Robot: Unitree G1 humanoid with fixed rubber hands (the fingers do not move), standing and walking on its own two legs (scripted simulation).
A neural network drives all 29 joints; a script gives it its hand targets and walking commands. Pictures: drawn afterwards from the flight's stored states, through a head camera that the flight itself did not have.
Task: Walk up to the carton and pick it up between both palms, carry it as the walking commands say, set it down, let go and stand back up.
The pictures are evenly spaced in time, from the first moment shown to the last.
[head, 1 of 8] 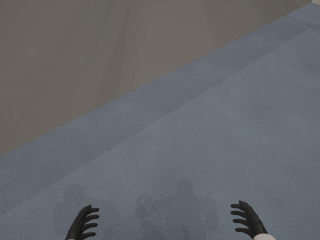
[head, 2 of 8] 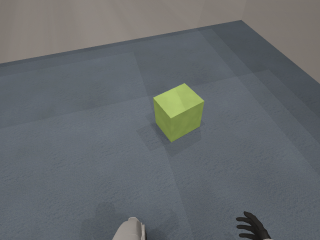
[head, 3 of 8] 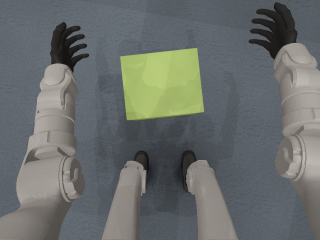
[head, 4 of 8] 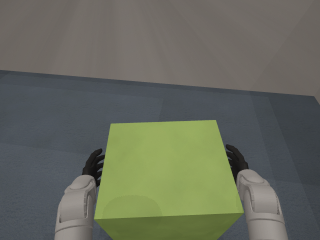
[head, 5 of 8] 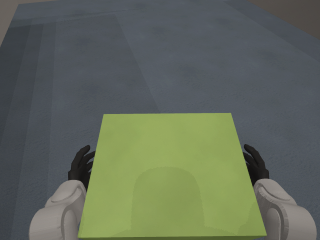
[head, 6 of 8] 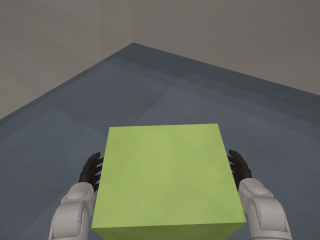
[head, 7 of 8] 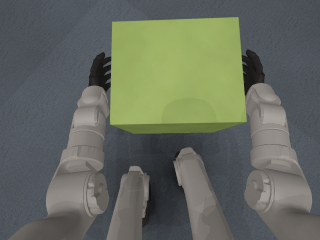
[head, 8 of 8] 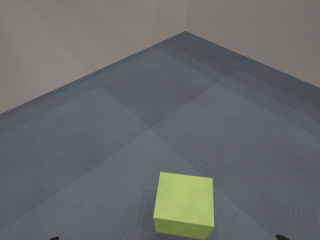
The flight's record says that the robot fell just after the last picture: no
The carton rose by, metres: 0.65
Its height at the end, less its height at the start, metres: +0.00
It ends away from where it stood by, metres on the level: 0.51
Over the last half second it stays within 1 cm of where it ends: yes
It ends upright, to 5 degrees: yes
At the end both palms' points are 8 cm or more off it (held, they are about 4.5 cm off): yes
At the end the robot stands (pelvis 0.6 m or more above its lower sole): yes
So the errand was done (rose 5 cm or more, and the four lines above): yes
